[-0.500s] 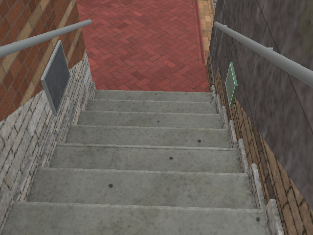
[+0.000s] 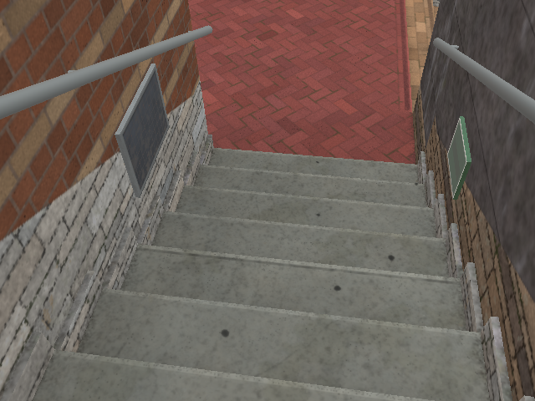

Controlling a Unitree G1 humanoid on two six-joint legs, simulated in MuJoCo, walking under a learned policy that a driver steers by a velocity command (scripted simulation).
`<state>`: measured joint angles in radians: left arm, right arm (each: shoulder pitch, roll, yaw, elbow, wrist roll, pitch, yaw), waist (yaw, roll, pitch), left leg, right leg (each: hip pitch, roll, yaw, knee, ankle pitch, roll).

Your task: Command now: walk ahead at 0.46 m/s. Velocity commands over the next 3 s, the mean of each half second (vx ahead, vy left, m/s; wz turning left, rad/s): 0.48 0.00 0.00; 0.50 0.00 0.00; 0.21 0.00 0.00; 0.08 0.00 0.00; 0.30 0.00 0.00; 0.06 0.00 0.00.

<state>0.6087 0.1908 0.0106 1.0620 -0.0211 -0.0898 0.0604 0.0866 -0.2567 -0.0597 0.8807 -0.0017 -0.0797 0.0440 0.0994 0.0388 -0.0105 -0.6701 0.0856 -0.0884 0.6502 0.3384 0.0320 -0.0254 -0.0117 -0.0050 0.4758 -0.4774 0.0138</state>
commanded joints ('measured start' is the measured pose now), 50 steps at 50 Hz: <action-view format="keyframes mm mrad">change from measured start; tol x64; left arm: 1 -39 160 36 -50 -11 -1 6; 50 -63 87 56 -37 2 -13 -24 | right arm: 1 -56 2 7 -74 1 6 20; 50 60 -47 -23 -61 23 9 -49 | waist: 1 -38 -125 129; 50 -100 -78 29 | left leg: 1 259 -54 48 -39 156 2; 10 1094 168 -128 138 563 122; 13 773 393 -644 -326 -619 309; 28 184 69 -55 -35 -774 160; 38 -370 -179 -102 1493 -1131 -17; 50 -331 62 -83 265 -81 18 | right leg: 1 -395 -138 68 -15 179 -143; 11 -876 61 256 1584 -343 -24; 25 -624 -84 67 209 1039 -68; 38 384 -432 633 24 504 -327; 50 -126 -201 302 62 384 -232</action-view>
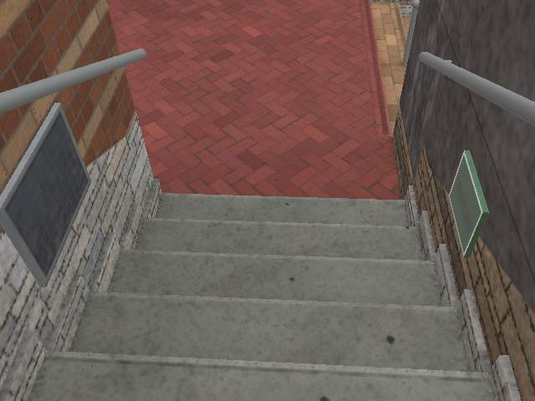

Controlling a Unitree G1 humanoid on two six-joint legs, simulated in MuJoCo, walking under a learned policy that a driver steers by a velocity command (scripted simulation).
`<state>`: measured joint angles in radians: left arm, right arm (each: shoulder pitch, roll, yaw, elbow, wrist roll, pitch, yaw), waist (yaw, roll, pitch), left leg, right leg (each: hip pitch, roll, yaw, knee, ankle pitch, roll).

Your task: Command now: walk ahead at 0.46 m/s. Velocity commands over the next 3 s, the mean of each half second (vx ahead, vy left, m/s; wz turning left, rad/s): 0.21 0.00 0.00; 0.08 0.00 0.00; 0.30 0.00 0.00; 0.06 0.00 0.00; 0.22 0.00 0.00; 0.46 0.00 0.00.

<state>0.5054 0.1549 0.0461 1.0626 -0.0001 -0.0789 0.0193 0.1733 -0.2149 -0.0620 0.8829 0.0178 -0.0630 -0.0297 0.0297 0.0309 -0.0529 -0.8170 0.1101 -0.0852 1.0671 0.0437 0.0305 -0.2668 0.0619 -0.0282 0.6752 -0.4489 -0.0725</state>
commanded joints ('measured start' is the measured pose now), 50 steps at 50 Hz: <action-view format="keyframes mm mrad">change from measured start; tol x32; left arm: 1 46 119 18 -49 -16 -26 21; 50 -89 191 46 -146 -23 56 21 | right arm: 1 -77 -85 -18 -76 -7 -15 32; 10 -181 -36 19 -142 -3 -5 87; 13 374 -170 -24 65 -45 -21 100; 50 76 -17 -7 102 13 33 8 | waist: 1 -12 -80 100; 11 14 -95 110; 15 -83 218 -419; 21 7 -19 31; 50 -8 -179 117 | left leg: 1 -174 20 -57 -226 279 29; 4 315 -101 79 -482 620 22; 11 407 -37 39 -830 347 23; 14 1398 279 -159 -315 1271 246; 19 587 280 -365 -743 -41 285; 50 376 -107 114 -391 -503 75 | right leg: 1 101 -261 315 -122 378 -121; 11 76 -154 229 358 435 -65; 14 -556 57 214 1334 -580 110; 34 164 -174 131 -192 424 56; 50 30 -321 441 -447 -228 -160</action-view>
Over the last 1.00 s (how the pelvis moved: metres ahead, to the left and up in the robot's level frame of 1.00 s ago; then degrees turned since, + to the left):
0.54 -0.01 -0.31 -1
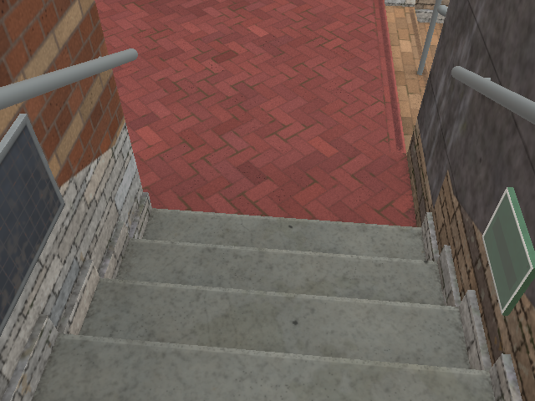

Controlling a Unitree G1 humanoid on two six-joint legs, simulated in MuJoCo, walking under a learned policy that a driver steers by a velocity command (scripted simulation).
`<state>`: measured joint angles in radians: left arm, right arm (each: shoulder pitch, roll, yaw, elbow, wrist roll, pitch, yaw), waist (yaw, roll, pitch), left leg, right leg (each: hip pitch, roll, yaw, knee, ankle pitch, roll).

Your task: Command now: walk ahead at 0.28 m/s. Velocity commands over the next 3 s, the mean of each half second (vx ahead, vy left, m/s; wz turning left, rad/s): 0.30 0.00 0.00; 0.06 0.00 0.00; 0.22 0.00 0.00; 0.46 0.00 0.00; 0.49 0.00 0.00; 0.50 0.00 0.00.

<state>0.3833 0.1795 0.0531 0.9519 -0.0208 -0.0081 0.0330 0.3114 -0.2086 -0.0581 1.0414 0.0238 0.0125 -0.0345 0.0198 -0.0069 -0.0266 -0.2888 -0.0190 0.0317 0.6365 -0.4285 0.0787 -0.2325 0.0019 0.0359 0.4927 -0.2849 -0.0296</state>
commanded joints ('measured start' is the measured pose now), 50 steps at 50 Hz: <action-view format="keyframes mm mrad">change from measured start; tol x64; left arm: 1 -4 158 37 -42 -12 -13 3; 50 -29 48 -29 5 21 47 2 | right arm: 1 -6 -11 -10 -32 9 -50 17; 50 0 -36 10 -74 -15 22 -7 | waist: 1 -32 -128 90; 50 1 69 96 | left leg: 1 -56 17 10 -29 -3 40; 6 448 426 -752 -417 -132 286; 18 -223 59 -52 -125 273 42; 25 13 35 -86 722 437 -8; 27 -545 -122 -249 1359 -522 -111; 50 -13 78 -124 -256 174 -63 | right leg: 1 -78 -237 333 -239 -374 -190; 7 -852 -39 90 667 -187 -52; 14 -670 -92 46 316 480 -31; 24 -59 -23 -71 -248 729 8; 27 796 -392 227 246 1837 -254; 32 -178 -382 358 -182 452 -317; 50 -30 -8 7 -138 -7 -22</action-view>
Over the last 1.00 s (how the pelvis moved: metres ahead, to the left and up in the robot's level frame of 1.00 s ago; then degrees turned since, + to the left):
0.29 0.03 -0.13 2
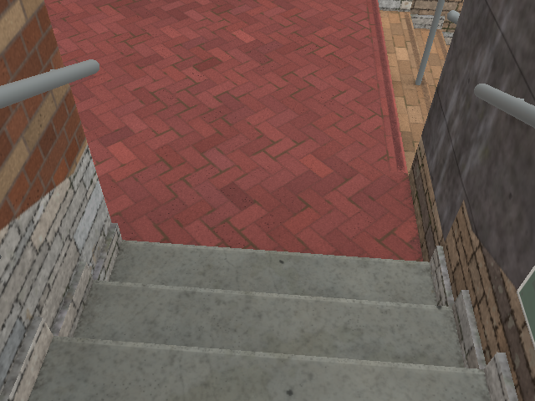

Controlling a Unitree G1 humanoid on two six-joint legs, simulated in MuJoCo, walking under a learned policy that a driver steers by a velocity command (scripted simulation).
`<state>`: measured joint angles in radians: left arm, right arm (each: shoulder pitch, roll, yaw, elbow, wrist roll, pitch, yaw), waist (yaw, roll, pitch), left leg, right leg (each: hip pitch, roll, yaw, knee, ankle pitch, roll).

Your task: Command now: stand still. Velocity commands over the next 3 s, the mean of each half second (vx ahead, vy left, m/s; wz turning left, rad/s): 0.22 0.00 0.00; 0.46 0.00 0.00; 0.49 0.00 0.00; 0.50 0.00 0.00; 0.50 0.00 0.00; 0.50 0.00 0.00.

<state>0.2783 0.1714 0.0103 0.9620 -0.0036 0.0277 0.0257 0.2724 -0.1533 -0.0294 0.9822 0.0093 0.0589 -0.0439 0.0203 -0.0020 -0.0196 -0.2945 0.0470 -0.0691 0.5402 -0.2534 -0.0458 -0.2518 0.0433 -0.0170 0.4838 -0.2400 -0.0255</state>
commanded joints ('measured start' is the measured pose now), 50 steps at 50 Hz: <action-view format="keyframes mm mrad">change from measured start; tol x32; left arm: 1 83 57 15 1 3 11 9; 13 17 61 36 -3 -18 -54 -4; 19 489 220 94 125 -10 -110 -18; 50 118 78 63 -66 4 -85 -3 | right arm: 1 48 -85 -17 -8 0 -30 6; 33 -313 -88 -17 -261 -6 -129 97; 40 310 -219 -54 -36 -35 -156 121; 50 62 -185 -28 -38 -50 -156 41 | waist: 1 0 57 72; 15 -1 175 123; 19 134 -291 77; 38 -68 -72 57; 41 -99 406 -266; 50 69 88 18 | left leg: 1 7 13 -26 -160 42 66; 14 20 209 -360 -258 -385 298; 22 -733 36 -37 596 -75 135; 30 -150 -57 97 -14 851 120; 37 -159 -4 77 -192 498 112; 41 815 250 -196 247 1135 330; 44 504 379 -631 -190 -87 448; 50 -214 166 -232 -108 393 321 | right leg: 1 12 -49 56 -122 -18 -23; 16 56 -25 -9 58 -177 -92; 19 389 -417 717 -245 -175 -304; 25 180 -282 290 -102 324 -185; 31 -241 -113 83 -45 -52 -106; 39 -18 -86 102 904 295 -79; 40 -429 59 128 1401 -496 -40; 41 -645 25 266 1459 -536 -37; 50 -440 -174 120 763 211 24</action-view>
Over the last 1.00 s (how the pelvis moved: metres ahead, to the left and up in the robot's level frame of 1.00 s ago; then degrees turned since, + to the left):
0.32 0.01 -0.15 -1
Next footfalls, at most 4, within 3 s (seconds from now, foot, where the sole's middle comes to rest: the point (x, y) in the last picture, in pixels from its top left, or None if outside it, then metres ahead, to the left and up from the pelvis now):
0.78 left None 0.40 0.13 -0.92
1.30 right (312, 394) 0.68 -0.12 -1.07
1.88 left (247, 320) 1.02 0.10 -1.23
2.46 right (308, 278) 1.33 -0.15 -1.38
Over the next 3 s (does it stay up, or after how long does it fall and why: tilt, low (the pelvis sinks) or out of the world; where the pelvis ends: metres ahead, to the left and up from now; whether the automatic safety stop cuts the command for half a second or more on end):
stays up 1.50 -0.03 -0.69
